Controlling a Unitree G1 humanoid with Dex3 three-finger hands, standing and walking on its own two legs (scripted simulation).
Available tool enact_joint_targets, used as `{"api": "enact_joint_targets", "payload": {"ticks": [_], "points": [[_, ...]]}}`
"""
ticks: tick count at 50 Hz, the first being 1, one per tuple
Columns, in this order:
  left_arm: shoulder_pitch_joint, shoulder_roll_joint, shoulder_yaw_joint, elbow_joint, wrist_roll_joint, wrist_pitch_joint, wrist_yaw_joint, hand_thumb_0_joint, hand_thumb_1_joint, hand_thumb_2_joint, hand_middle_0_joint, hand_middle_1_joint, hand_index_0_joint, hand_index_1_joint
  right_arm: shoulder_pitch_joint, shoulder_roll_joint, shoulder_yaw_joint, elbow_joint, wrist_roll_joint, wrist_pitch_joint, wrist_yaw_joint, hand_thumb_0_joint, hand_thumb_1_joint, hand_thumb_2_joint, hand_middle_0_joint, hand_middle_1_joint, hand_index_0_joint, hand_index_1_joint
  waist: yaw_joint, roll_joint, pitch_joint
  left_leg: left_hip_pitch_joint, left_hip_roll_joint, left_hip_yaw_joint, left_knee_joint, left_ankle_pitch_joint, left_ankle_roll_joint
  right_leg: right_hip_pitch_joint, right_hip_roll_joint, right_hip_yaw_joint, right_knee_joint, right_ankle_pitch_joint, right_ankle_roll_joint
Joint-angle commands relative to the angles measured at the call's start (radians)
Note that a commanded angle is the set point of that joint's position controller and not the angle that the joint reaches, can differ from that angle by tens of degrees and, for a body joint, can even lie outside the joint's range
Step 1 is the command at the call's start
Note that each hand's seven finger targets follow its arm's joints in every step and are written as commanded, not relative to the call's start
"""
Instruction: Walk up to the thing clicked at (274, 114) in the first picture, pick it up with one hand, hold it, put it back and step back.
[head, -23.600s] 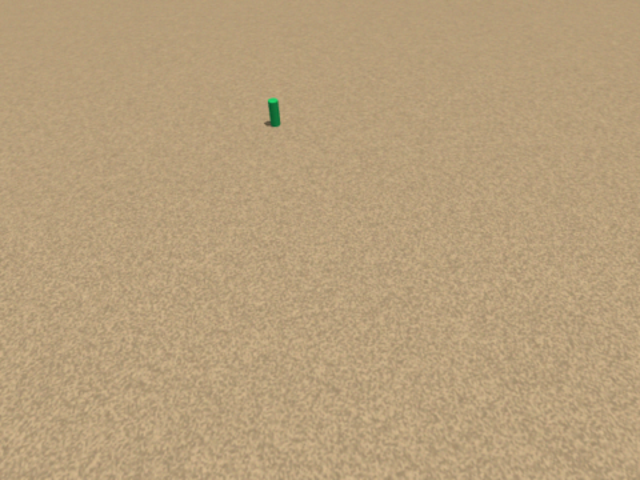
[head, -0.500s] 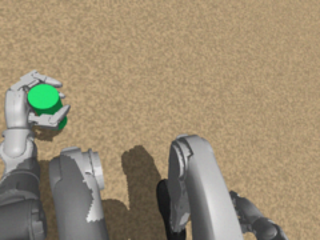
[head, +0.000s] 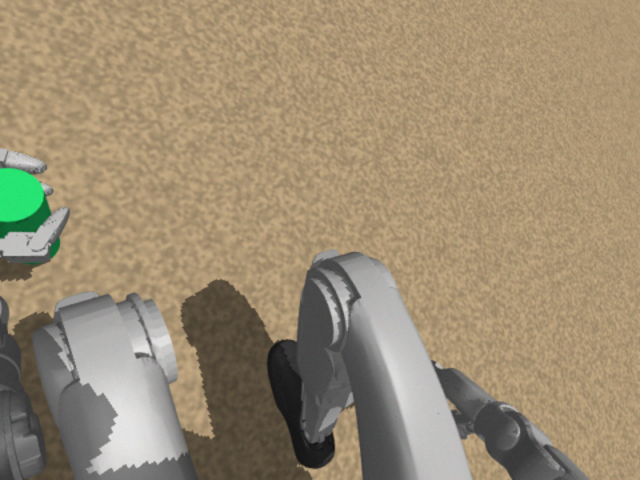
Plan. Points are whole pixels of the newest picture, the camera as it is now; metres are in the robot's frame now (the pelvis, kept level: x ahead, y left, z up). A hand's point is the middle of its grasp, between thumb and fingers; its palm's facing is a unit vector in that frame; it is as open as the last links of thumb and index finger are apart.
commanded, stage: lower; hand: left
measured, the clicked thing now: (23, 222) +0.43 +0.26 -0.18
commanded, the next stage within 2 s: loosen in 0.62 s
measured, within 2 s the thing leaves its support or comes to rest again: rests again in 0.38 s
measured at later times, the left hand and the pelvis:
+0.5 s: hand (26, 212) +0.44 +0.25 -0.17, palm faces +0.18 -0.98 -0.02, open 8.0 cm; pelvis -0.01 +0.01 +0.00, yaw -2 degrees
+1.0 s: hand (25, 210) +0.44 +0.25 -0.17, palm faces +0.18 -0.98 -0.02, open 9.1 cm; pelvis -0.01 +0.01 +0.00, yaw -3 degrees
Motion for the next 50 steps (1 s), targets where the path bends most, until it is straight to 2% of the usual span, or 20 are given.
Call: {"api": "enact_joint_targets", "payload": {"ticks": [1, 6, 8, 9, 11, 12, 13, 14, 17, 25, 28, 36, 37, 39, 42, 43, 44, 46, 48, 50], "points": [[-0.296, 0.162, 0.018, -0.151, -0.013, -0.106, 0.016, 0.0, 0.359, 1.218, -1.187, -1.301, -1.179, -1.315, 0.057, -0.327, -0.074, -0.034, -0.017, 0.008, -0.018, 0.0, -0.899, -0.907, 0.2, 0.3, 0.2, 0.3, -0.099, 0.482, -0.624, 0.424, 0.036, 0.134, -0.271, 0.116, 0.044, 0.297, 0.038, -0.096, -0.226, 0.236, -0.06], [-0.277, 0.184, 0.028, -0.121, -0.02, -0.121, 0.027, 0.0, 0.315, 1.225, -1.191, -1.316, -1.186, -1.33, 0.024, -0.337, -0.053, -0.05, -0.025, 0.006, -0.021, 0.0, -0.896, -0.906, 0.2, 0.3, 0.2, 0.3, -0.1, 0.462, -0.591, 0.408, 0.037, 0.127, -0.261, 0.099, 0.047, 0.295, 0.045, -0.105, -0.228, 0.228, -0.058], [-0.297, 0.185, 0.016, -0.115, -0.02, -0.13, 0.03, 0.0, 0.306, 1.217, -1.187, -1.312, -1.185, -1.324, 0.021, -0.343, -0.042, -0.052, -0.031, 0.005, -0.02, 0.0, -0.898, -0.905, 0.2, 0.3, 0.2, 0.3, -0.118, 0.481, -0.577, 0.421, 0.04, 0.115, -0.265, 0.098, 0.044, 0.293, 0.047, -0.116, -0.222, 0.229, -0.057], [-0.277, 0.186, 0.021, -0.109, -0.021, -0.131, 0.032, 0.0, 0.298, 1.221, -1.18, -1.313, -1.177, -1.325, 0.017, -0.342, -0.04, -0.054, -0.034, 0.004, -0.02, 0.0, -0.896, -0.905, 0.2, 0.3, 0.2, 0.3, -0.112, 0.466, -0.584, 0.419, 0.039, 0.116, -0.257, 0.101, 0.046, 0.299, 0.05, -0.114, -0.226, 0.235, -0.055], [-0.3, 0.203, 0.017, -0.109, -0.011, -0.141, 0.036, 0.0, 0.296, 1.218, -1.181, -1.308, -1.177, -1.322, 0.013, -0.351, -0.034, -0.056, -0.036, 0.005, -0.021, 0.0, -0.897, -0.905, 0.2, 0.3, 0.2, 0.3, -0.126, 0.488, -0.557, 0.428, 0.042, 0.104, -0.273, 0.095, 0.04, 0.282, 0.049, -0.128, -0.218, 0.227, -0.057], [-0.292, 0.203, 0.013, -0.105, -0.014, -0.144, 0.034, 0.0, 0.294, 1.203, -1.176, -1.299, -1.173, -1.31, 0.005, -0.349, -0.029, -0.055, -0.038, 0.004, -0.022, 0.0, -0.894, -0.904, 0.2, 0.3, 0.2, 0.3, -0.12, 0.49, -0.551, 0.419, 0.041, 0.105, -0.267, 0.09, 0.042, 0.283, 0.051, -0.125, -0.218, 0.226, -0.057], [-0.287, 0.198, 0.011, -0.102, -0.012, -0.147, 0.035, 0.0, 0.294, 1.205, -1.174, -1.299, -1.173, -1.309, 0.01, -0.352, -0.027, -0.058, -0.042, 0.006, -0.021, 0.0, -0.894, -0.904, 0.2, 0.3, 0.2, 0.3, -0.133, 0.49, -0.566, 0.441, 0.044, 0.099, -0.266, 0.11, 0.04, 0.293, 0.052, -0.132, -0.216, 0.243, -0.054], [-0.294, 0.215, 0.02, -0.103, -0.009, -0.15, 0.039, 0.0, 0.292, 1.212, -1.182, -1.306, -1.18, -1.318, -0.001, -0.353, -0.026, -0.062, -0.039, 0.005, -0.021, 0.0, -0.893, -0.904, 0.2, 0.3, 0.2, 0.3, -0.123, 0.491, -0.551, 0.434, 0.045, 0.098, -0.27, 0.1, 0.039, 0.277, 0.051, -0.132, -0.213, 0.229, -0.058], [-0.282, 0.231, 0.032, -0.088, -0.009, -0.159, 0.049, 0.0, 0.266, 1.197, -1.171, -1.288, -1.165, -1.304, 0.006, -0.359, -0.014, -0.063, -0.048, 0.008, -0.021, 0.0, -0.892, -0.904, 0.2, 0.3, 0.2, 0.3, -0.13, 0.503, -0.554, 0.446, 0.046, 0.09, -0.266, 0.115, 0.037, 0.301, 0.056, -0.138, -0.212, 0.247, -0.055], [-0.29, 0.258, 0.031, -0.083, 0.0, -0.177, 0.071, 0.0, 0.266, 1.184, -1.175, -1.274, -1.165, -1.292, -0.011, -0.358, 0.002, -0.067, -0.058, 0.012, -0.022, 0.0, -0.896, -0.905, 0.2, 0.3, 0.2, 0.3, -0.137, 0.499, -0.534, 0.435, 0.05, 0.086, -0.251, 0.109, 0.041, 0.307, 0.063, -0.143, -0.219, 0.251, -0.052], [-0.275, 0.251, 0.023, -0.078, 0.001, -0.181, 0.071, 0.0, 0.266, 1.203, -1.179, -1.286, -1.167, -1.307, -0.01, -0.362, 0.006, -0.064, -0.063, 0.014, -0.021, 0.0, -0.891, -0.904, 0.2, 0.3, 0.2, 0.3, -0.142, 0.509, -0.533, 0.455, 0.053, 0.077, -0.256, 0.133, 0.035, 0.31, 0.066, -0.149, -0.213, 0.268, -0.054], [-0.265, 0.253, 0.019, -0.034, 0.005, -0.18, 0.082, 0.0, 0.246, 1.216, -1.207, -1.308, -1.198, -1.328, -0.028, -0.37, 0.012, -0.075, -0.066, 0.021, -0.021, 0.0, -0.891, -0.903, 0.2, 0.299, 0.2, 0.299, -0.155, 0.487, -0.485, 0.44, 0.056, 0.067, -0.262, 0.11, 0.039, 0.289, 0.07, -0.158, -0.222, 0.249, -0.054], [-0.262, 0.254, 0.026, -0.025, 0.003, -0.18, 0.084, 0.0, 0.208, 1.136, -1.219, -1.275, -1.228, -1.274, -0.027, -0.37, 0.015, -0.076, -0.067, 0.021, -0.022, 0.0, -0.897, -0.899, 0.2, 0.3, 0.2, 0.3, -0.16, 0.479, -0.479, 0.433, 0.058, 0.063, -0.264, 0.102, 0.039, 0.289, 0.071, -0.164, -0.222, 0.243, -0.053], [-0.271, 0.258, 0.021, -0.027, 0.004, -0.184, 0.083, 0.0, 0.113, 0.976, -1.128, -1.117, -1.143, -1.114, -0.033, -0.371, 0.017, -0.077, -0.065, 0.02, -0.021, 0.0, -0.909, -0.897, 0.2, 0.3, 0.2, 0.3, -0.16, 0.486, -0.462, 0.422, 0.056, 0.061, -0.271, 0.075, 0.039, 0.278, 0.072, -0.168, -0.224, 0.222, -0.054], [-0.262, 0.266, 0.023, -0.028, 0.007, -0.186, 0.082, 0.0, -0.007, 0.741, -1.043, -0.991, -1.057, -0.976, -0.035, -0.371, 0.016, -0.083, -0.066, 0.019, -0.02, 0.0, -0.91, -0.896, 0.2, 0.3, 0.2, 0.3, -0.152, 0.483, -0.472, 0.433, 0.057, 0.062, -0.27, 0.078, 0.039, 0.28, 0.073, -0.167, -0.224, 0.225, -0.054], [-0.273, 0.268, 0.019, -0.029, 0.008, -0.189, 0.08, 0.0, -0.081, 0.692, -1.034, -0.965, -1.049, -0.947, -0.039, -0.372, 0.016, -0.082, -0.066, 0.02, -0.021, 0.0, -0.907, -0.894, 0.2, 0.3, 0.2, 0.3, -0.156, 0.493, -0.457, 0.421, 0.056, 0.063, -0.273, 0.058, 0.04, 0.27, 0.073, -0.167, -0.225, 0.209, -0.055], [-0.273, 0.264, 0.018, -0.022, 0.007, -0.189, 0.08, 0.0, -0.161, 0.688, -0.954, -0.893, -0.969, -0.894, -0.037, -0.373, 0.017, -0.08, -0.067, 0.019, -0.021, 0.0, -0.916, -0.9, 0.2, 0.3, 0.2, 0.3, -0.163, 0.49, -0.453, 0.419, 0.056, 0.061, -0.271, 0.059, 0.041, 0.273, 0.072, -0.168, -0.225, 0.215, -0.053], [-0.267, 0.258, 0.014, -0.022, 0.004, -0.191, 0.079, 0.0, -0.304, 0.571, -0.829, -0.774, -0.828, -0.777, -0.033, -0.37, 0.019, -0.08, -0.068, 0.016, -0.02, 0.0, -0.913, -0.899, 0.2, 0.3, 0.2, 0.3, -0.16, 0.474, -0.47, 0.422, 0.054, 0.064, -0.26, 0.072, 0.044, 0.292, 0.075, -0.163, -0.232, 0.229, -0.051], [-0.261, 0.266, 0.023, -0.026, 0.002, -0.188, 0.079, 0.0, -0.384, 0.475, -0.753, -0.676, -0.747, -0.681, -0.038, -0.369, 0.018, -0.08, -0.067, 0.015, -0.022, 0.0, -0.916, -0.9, 0.2, 0.3, 0.2, 0.3, -0.151, 0.475, -0.476, 0.423, 0.056, 0.066, -0.258, 0.088, 0.044, 0.291, 0.076, -0.159, -0.23, 0.239, -0.053], [-0.251, 0.263, 0.025, -0.011, 0.004, -0.183, 0.079, 0.0, -0.446, 0.432, -0.716, -0.631, -0.709, -0.639, -0.029, -0.374, 0.017, -0.081, -0.068, 0.018, -0.022, 0.0, -0.914, -0.899, 0.2, 0.3, 0.2, 0.3, -0.157, 0.486, -0.479, 0.442, 0.057, 0.057, -0.269, 0.099, 0.039, 0.295, 0.077, -0.168, -0.227, 0.246, -0.053]]}}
